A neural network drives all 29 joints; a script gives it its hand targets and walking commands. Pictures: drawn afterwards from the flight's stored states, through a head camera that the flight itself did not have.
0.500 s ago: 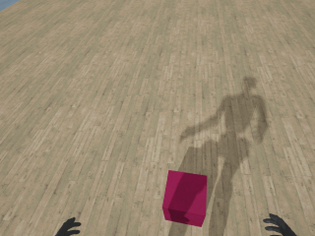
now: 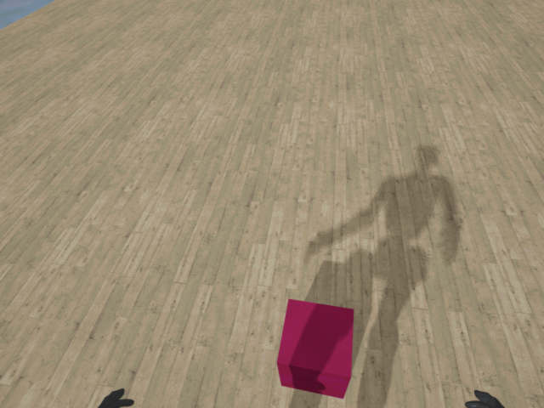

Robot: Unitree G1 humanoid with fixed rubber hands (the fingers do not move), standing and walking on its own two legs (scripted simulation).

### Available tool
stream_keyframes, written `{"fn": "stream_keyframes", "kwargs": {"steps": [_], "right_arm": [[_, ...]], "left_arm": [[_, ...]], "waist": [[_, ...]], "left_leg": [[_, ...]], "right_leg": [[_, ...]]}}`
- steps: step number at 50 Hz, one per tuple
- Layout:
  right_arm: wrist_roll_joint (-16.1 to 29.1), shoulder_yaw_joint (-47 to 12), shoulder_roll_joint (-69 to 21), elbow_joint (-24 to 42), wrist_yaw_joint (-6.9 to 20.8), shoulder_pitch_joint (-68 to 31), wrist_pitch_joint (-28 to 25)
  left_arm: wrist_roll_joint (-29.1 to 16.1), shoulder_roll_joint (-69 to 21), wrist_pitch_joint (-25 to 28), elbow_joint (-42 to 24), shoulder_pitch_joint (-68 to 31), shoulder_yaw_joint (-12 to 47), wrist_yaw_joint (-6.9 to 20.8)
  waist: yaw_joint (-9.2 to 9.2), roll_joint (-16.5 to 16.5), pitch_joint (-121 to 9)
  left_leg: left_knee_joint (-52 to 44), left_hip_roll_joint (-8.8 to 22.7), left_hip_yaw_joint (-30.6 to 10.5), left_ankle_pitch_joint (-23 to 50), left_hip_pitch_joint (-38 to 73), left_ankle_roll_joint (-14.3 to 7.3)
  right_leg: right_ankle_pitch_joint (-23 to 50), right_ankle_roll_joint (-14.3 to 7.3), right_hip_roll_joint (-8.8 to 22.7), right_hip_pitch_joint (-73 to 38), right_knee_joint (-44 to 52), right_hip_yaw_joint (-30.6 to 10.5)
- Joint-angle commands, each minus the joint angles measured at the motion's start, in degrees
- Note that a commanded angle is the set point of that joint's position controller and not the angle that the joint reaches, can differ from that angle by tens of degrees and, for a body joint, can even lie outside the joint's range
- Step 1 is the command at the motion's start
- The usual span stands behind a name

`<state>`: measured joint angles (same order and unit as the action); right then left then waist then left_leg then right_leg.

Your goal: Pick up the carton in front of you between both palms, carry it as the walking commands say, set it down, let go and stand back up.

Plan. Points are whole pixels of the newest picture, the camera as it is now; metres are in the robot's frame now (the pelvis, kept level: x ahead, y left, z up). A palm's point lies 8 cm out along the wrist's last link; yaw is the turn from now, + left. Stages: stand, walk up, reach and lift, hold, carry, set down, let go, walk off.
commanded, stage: stand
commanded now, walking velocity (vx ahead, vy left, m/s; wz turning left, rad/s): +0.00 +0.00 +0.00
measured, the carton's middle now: (316, 349) +0.43 -0.06 -0.65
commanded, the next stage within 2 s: none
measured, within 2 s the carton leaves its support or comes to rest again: neither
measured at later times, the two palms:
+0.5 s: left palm out of the picture +0.08 +0.31 -0.09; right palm out of the picture +0.07 -0.30 -0.11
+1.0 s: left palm out of the picture +0.08 +0.32 -0.09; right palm out of the picture +0.06 -0.31 -0.11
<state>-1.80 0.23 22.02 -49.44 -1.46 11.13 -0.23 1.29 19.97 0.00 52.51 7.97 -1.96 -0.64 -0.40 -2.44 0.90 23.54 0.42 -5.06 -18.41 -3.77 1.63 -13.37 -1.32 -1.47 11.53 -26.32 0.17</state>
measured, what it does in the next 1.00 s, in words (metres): stands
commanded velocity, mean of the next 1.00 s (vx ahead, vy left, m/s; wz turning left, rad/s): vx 0.00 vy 0.00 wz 0.00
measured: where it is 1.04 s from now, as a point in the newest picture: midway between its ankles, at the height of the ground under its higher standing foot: outside the picture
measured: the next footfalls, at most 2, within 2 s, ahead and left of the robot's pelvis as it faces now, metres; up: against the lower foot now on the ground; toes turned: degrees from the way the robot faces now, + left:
none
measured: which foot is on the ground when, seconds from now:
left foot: down 0.00-1.00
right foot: down 0.00-1.00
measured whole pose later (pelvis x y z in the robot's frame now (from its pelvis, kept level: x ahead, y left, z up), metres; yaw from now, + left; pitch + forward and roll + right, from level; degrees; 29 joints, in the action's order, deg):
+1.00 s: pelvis -0.02 +0.00 +0.01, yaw -1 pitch -2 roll +0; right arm -1.3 -0.3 23.0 -57.7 -0.9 8.8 -0.6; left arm 0.7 21.9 0.5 60.3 5.7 -0.7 -0.3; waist -0.4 -1.5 1.9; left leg 19.6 0.0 -4.4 -14.9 -2.7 1.3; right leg -9.5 -0.9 -1.0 10.5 -22.1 -0.6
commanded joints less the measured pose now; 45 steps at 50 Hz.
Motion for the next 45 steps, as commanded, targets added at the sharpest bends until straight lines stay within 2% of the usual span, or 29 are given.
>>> {"fn": "stream_keyframes", "kwargs": {"steps": [1, 17, 45], "right_arm": [[0.04, 1.79, 8.63, 1.98, -0.14, -1.2, -0.72], [0.25, 1.35, 9.5, -2.19, 0.16, -1.97, -0.87], [0.45, 1.24, 10.19, -5.73, 0.32, -3.19, -0.87]], "left_arm": [[-0.07, 9.91, 0.65, -1.99, -2.06, -1.93, -0.17], [-0.28, 11.03, 0.81, 2.17, -2.88, -1.26, 0.0], [-0.56, 12.13, 0.99, 5.32, -4.02, -0.56, 0.06]], "waist": [[-0.13, 2.05, -1.44], [-0.24, 2.11, -0.56], [-0.09, 2.26, -0.95]], "left_leg": [[-3.98, 4.23, -2.52, 12.37, -5.73, -1.66], [-6.06, 4.54, -2.83, 9.52, -5.93, -2.15], [-7.29, 5.08, -2.81, 10.74, -4.73, -2.35]], "right_leg": [[12.1, -0.49, 6.44, -5.5, 4.12, -6.63], [8.82, -0.52, 6.86, -5.37, 6.17, -7.36], [11.18, -0.65, 7.44, -6.06, 6.95, -7.62]]}}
